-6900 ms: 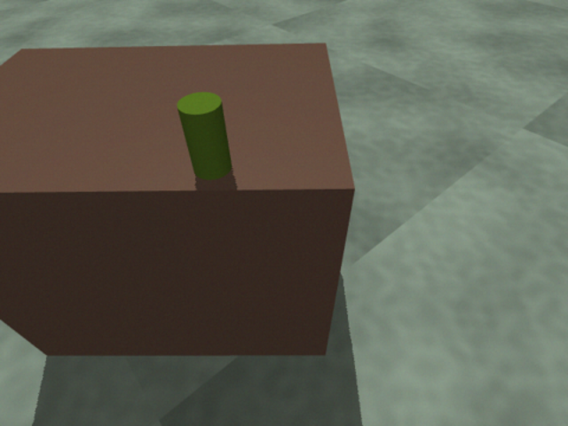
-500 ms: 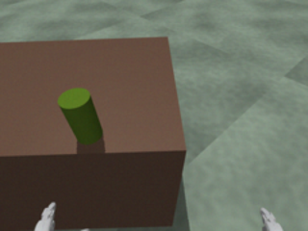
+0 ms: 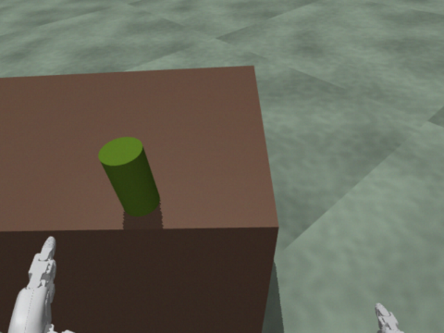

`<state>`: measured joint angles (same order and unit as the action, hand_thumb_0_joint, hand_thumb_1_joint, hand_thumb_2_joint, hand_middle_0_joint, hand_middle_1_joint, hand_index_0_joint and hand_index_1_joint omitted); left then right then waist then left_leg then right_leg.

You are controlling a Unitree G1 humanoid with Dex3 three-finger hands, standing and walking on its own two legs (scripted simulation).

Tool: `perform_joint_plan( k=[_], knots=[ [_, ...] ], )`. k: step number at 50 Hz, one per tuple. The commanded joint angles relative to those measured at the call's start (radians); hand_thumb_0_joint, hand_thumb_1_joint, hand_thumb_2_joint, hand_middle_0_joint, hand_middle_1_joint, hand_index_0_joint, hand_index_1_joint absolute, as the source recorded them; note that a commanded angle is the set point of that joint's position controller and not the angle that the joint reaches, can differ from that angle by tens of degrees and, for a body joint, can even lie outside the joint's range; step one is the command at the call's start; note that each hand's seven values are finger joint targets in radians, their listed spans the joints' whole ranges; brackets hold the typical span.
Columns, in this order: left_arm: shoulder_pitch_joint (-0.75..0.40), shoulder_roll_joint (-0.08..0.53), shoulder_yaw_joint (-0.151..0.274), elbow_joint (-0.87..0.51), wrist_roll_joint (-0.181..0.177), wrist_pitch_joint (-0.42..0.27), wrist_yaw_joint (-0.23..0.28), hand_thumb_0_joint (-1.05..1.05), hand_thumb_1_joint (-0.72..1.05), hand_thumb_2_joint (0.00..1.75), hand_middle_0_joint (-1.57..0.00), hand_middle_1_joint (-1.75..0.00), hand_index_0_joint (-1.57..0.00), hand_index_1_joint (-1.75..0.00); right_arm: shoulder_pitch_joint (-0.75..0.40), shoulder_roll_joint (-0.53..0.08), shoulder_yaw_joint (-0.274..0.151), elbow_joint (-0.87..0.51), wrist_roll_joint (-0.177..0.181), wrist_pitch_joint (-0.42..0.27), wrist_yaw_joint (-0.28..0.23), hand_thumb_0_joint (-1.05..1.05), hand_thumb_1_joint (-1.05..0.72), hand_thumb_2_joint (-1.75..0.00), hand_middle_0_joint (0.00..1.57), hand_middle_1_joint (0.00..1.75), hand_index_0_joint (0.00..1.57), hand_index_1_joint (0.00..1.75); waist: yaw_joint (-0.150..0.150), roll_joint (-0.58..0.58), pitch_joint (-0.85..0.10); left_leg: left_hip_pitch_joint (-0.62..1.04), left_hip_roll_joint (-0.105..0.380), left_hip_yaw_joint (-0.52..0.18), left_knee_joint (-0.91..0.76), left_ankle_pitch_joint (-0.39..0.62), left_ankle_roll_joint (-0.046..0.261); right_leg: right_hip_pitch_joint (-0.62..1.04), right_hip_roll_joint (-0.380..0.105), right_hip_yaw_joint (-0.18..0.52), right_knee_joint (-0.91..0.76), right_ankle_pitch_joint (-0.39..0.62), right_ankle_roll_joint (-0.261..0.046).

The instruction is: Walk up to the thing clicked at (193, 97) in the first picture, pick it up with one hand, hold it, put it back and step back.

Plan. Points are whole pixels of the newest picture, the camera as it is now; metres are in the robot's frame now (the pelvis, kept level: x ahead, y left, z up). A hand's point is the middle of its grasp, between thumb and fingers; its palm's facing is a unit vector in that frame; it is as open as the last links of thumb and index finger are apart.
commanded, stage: rise first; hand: left
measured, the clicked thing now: (132, 178) +0.41 +0.21 +0.10
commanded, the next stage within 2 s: go down in 1.08 s
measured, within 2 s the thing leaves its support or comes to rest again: neither
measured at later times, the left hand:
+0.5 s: hand (45, 300) +0.17 +0.24 +0.13, palm faces +0.34 -0.83 -0.44, open 17.5 cm
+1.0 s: hand (26, 284) +0.17 +0.24 +0.18, palm faces +0.38 -0.81 -0.45, open 17.6 cm
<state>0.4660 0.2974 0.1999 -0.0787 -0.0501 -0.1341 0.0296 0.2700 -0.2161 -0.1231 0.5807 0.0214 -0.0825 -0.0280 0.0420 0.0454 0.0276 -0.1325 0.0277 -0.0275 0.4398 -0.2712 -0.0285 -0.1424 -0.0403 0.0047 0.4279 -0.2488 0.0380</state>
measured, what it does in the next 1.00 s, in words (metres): stands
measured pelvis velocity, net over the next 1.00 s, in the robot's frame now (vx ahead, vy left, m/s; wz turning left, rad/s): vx -0.02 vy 0.00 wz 0.02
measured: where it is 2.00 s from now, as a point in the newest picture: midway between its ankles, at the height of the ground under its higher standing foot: outside the picture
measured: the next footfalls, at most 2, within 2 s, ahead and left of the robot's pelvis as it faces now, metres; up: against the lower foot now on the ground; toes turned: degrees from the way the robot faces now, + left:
none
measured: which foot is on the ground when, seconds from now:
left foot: down 0.00-1.00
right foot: down 0.00-1.00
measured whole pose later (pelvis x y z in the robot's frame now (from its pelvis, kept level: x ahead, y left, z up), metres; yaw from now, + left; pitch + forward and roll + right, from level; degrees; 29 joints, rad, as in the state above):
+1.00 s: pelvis -0.02 +0.00 +0.00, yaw +1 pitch -4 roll +0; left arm 0.44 0.36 0.37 -0.37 -0.05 -0.34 0.00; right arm 0.27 -0.21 -0.18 0.59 0.03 -0.15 -0.02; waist 0.06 0.05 0.05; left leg -0.13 0.02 -0.04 0.44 -0.25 -0.03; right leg -0.14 -0.05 -0.01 0.45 -0.24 0.03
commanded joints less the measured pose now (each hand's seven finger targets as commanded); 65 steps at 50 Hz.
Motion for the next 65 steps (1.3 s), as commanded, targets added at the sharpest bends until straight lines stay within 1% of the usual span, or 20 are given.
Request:
perform_joint_plan(
  k=[1, 2, 4, 6, 8, 18, 20, 21, 30, 32, 35, 44, 46, 57, 59, 60, 61, 62, 63, 65],
  knots=[
    [-0.043, 0.185, 0.134, -0.282, -0.001, -0.093, 0.015, 0.0, -0.54, 0.0, -0.04, -0.04, -0.05, -0.04, -0.103, -0.15, -0.067, -0.167, -0.003, -0.064, -0.013, 0.0, 0.52, -0.01, 0.05, 0.05, 0.05, 0.05, 0.013, -0.017, -0.095, 0.003, -0.026, 0.062, -0.058, 0.278, 0.023, 0.049, 0.04, -0.078, -0.038, 0.233, -0.039],
    [-0.034, 0.193, 0.14, -0.295, 0.0, -0.098, 0.015, 0.0, -0.55, 0.0, -0.04, -0.04, -0.05, -0.04, -0.094, -0.171, -0.099, -0.155, -0.002, -0.063, -0.017, 0.0, 0.52, -0.02, 0.05, 0.05, 0.05, 0.05, 0.005, -0.002, -0.107, 0.02, -0.03, 0.065, -0.056, 0.285, 0.025, 0.047, 0.038, -0.074, -0.037, 0.243, -0.041],
    [-0.033, 0.19, 0.149, -0.314, 0.0, -0.113, 0.013, 0.0, -0.55, 0.0, -0.04, -0.04, -0.04, -0.04, -0.113, -0.121, -0.047, -0.169, -0.001, -0.067, -0.012, 0.0, 0.52, -0.01, 0.05, 0.05, 0.05, 0.05, 0.02, -0.018, -0.09, 0.005, -0.032, 0.062, -0.053, 0.276, 0.025, 0.049, 0.038, -0.076, -0.037, 0.229, -0.038],
    [-0.03, 0.204, 0.174, -0.309, -0.002, -0.122, 0.013, 0.0, -0.55, 0.0, -0.04, -0.04, -0.04, -0.04, -0.08, -0.163, -0.095, -0.138, -0.005, -0.066, -0.019, 0.0, 0.52, -0.02, 0.05, 0.05, 0.05, 0.05, 0.005, -0.031, -0.071, 0.009, -0.032, 0.064, -0.058, 0.254, 0.028, 0.035, 0.039, -0.078, -0.043, 0.212, -0.037],
    [-0.03, 0.19, 0.165, -0.321, 0.0, -0.132, 0.007, 0.0, -0.55, 0.0, -0.04, -0.04, -0.04, -0.04, -0.083, -0.119, -0.057, -0.151, -0.005, -0.068, -0.012, 0.0, 0.53, -0.01, 0.05, 0.05, 0.05, 0.05, 0.015, -0.033, -0.068, -0.005, -0.035, 0.064, -0.057, 0.243, 0.03, 0.042, 0.034, -0.076, -0.046, 0.205, -0.035],
    [-0.069, 0.23, 0.226, -0.396, -0.01, -0.182, -0.002, 0.0, -0.55, 0.0, -0.04, -0.04, -0.04, -0.04, -0.088, -0.149, -0.102, -0.145, 0.003, -0.085, -0.011, 0.0, 0.53, -0.02, 0.05, 0.05, 0.05, 0.05, 0.008, -0.018, -0.045, -0.005, -0.043, 0.064, -0.074, 0.16, 0.033, 0.0, 0.029, -0.076, -0.062, 0.129, -0.033],
    [-0.064, 0.227, 0.23, -0.413, -0.014, -0.191, -0.003, 0.0, -0.55, 0.0, -0.04, -0.04, -0.04, -0.04, -0.083, -0.11, -0.073, -0.108, 0.005, -0.09, -0.006, 0.0, 0.52, -0.02, 0.05, 0.05, 0.05, 0.05, 0.019, -0.011, -0.016, -0.025, -0.047, 0.065, -0.073, 0.132, 0.034, -0.011, 0.027, -0.077, -0.066, 0.097, -0.032],
    [-0.063, 0.241, 0.247, -0.413, -0.013, -0.194, -0.001, 0.0, -0.55, 0.01, -0.04, -0.04, -0.04, -0.04, -0.095, -0.164, -0.117, -0.111, 0.001, -0.093, -0.011, 0.0, 0.53, -0.02, 0.05, 0.05, 0.05, 0.05, 0.014, -0.022, -0.032, -0.017, -0.046, 0.065, -0.072, 0.13, 0.034, -0.008, 0.028, -0.075, -0.067, 0.097, -0.031],
    [-0.095, 0.247, 0.265, -0.439, -0.014, -0.234, 0.001, 0.0, -0.58, 0.03, -0.05, -0.05, -0.04, -0.05, -0.126, -0.161, -0.111, -0.132, 0.004, -0.114, -0.013, 0.0, 0.51, -0.03, 0.05, 0.05, 0.05, 0.05, 0.017, -0.027, -0.049, -0.016, -0.045, 0.057, -0.081, 0.104, 0.034, -0.001, 0.03, -0.078, -0.062, 0.072, -0.032],
    [-0.074, 0.223, 0.243, -0.434, -0.013, -0.24, -0.003, 0.0, -0.57, 0.03, -0.05, -0.05, -0.04, -0.05, -0.096, -0.111, -0.073, -0.106, 0.005, -0.114, -0.008, 0.0, 0.52, -0.03, 0.05, 0.05, 0.05, 0.05, 0.023, -0.035, -0.049, -0.017, -0.045, 0.057, -0.073, 0.124, 0.037, 0.005, 0.029, -0.078, -0.06, 0.09, -0.03],
    [-0.08, 0.239, 0.261, -0.43, -0.012, -0.248, 0.0, 0.0, -0.57, 0.04, -0.04, -0.05, -0.04, -0.06, -0.098, -0.16, -0.113, -0.137, 0.004, -0.118, -0.014, 0.0, 0.52, -0.04, 0.05, 0.05, 0.05, 0.05, 0.014, -0.053, -0.06, -0.007, -0.044, 0.057, -0.07, 0.15, 0.036, 0.01, 0.028, -0.078, -0.056, 0.122, -0.027],
    [-0.116, 0.25, 0.284, -0.502, -0.018, -0.266, -0.004, 0.0, -0.59, 0.06, -0.04, -0.05, -0.03, -0.06, -0.083, -0.11, -0.085, -0.126, 0.012, -0.119, 0.0, 0.0, 0.51, -0.05, 0.05, 0.05, 0.05, 0.05, 0.028, 0.011, -0.038, -0.027, -0.049, 0.061, -0.08, 0.127, 0.032, 0.004, 0.029, -0.08, -0.057, 0.096, -0.035],
    [-0.106, 0.25, 0.288, -0.476, -0.017, -0.265, -0.004, 0.0, -0.61, 0.07, -0.05, -0.06, -0.04, -0.07, -0.077, -0.161, -0.129, -0.151, 0.01, -0.121, -0.006, 0.0, 0.51, -0.05, 0.05, 0.05, 0.05, 0.05, 0.012, -0.022, -0.04, -0.02, -0.041, 0.054, -0.079, 0.129, 0.031, 0.003, 0.035, -0.083, -0.056, 0.099, -0.032],
    [-0.128, 0.269, 0.318, -0.508, -0.021, -0.276, -0.006, 0.0, -0.61, 0.1, -0.05, -0.06, -0.03, -0.08, -0.077, -0.162, -0.134, -0.164, 0.014, -0.126, -0.003, 0.0, 0.5, -0.07, 0.05, 0.05, 0.05, 0.05, 0.021, -0.011, -0.054, -0.016, -0.04, 0.054, -0.081, 0.139, 0.028, 0.008, 0.037, -0.084, -0.047, 0.106, -0.036],
    [-0.155, 0.2, 0.307, -0.453, -0.045, -0.31, -0.034, 0.0, -0.61, 0.11, -0.04, -0.04, -0.01, -0.07, -0.082, -0.108, -0.077, -0.132, -0.002, -0.118, 0.01, 0.0, 0.53, -0.06, 0.05, 0.05, 0.05, 0.05, 0.003, -0.072, -0.067, -0.055, -0.04, 0.052, -0.031, 0.121, 0.026, -0.015, 0.038, -0.083, -0.013, 0.086, -0.025],
    [-0.123, 0.302, 0.352, -0.517, -0.024, -0.295, -0.013, 0.0, -0.61, 0.06, -0.05, -0.1, -0.06, -0.09, -0.09, -0.145, -0.134, -0.153, 0.016, -0.124, 0.0, 0.0, 0.5, -0.05, 0.05, 0.05, 0.05, 0.05, 0.048, 0.026, -0.054, -0.024, -0.046, 0.055, -0.077, 0.141, 0.025, 0.016, 0.03, -0.082, -0.037, 0.101, -0.036],
    [-0.165, 0.214, 0.32, -0.436, -0.043, -0.319, -0.036, 0.0, -0.61, 0.11, -0.04, -0.04, -0.01, -0.07, -0.068, -0.135, -0.106, -0.124, -0.007, -0.114, 0.005, 0.0, 0.52, -0.06, 0.05, 0.05, 0.05, 0.05, -0.01, -0.069, -0.093, -0.044, -0.038, 0.053, -0.022, 0.14, 0.026, -0.017, 0.035, -0.076, -0.006, 0.106, -0.026],
    [-0.149, 0.31, 0.354, -0.531, -0.026, -0.305, -0.017, 0.0, -0.6, 0.05, -0.05, -0.09, -0.06, -0.09, -0.074, -0.152, -0.141, -0.152, 0.012, -0.119, -0.003, 0.0, 0.5, -0.05, 0.05, 0.05, 0.05, 0.05, 0.043, 0.031, -0.094, -0.01, -0.046, 0.055, -0.061, 0.176, 0.026, 0.02, 0.026, -0.077, -0.03, 0.138, -0.034],
    [-0.17, 0.216, 0.326, -0.427, -0.05, -0.329, -0.041, 0.0, -0.59, 0.06, -0.06, -0.06, -0.05, -0.07, -0.073, -0.119, -0.09, -0.12, -0.006, -0.111, 0.009, 0.0, 0.5, -0.06, 0.05, 0.05, 0.05, 0.05, -0.005, -0.056, -0.093, -0.051, -0.044, 0.055, -0.009, 0.158, 0.027, -0.02, 0.029, -0.075, 0.004, 0.124, -0.025],
    [-0.182, 0.254, 0.357, -0.424, -0.055, -0.342, -0.057, 0.0, -0.61, 0.07, -0.06, -0.07, -0.05, -0.08, -0.112, -0.14, -0.114, -0.15, -0.005, -0.103, 0.007, 0.0, 0.49, -0.06, 0.05, 0.05, 0.05, 0.05, 0.012, -0.032, -0.121, -0.056, -0.054, 0.06, 0.005, 0.168, 0.025, -0.018, 0.02, -0.069, 0.012, 0.135, -0.022]
  ],
)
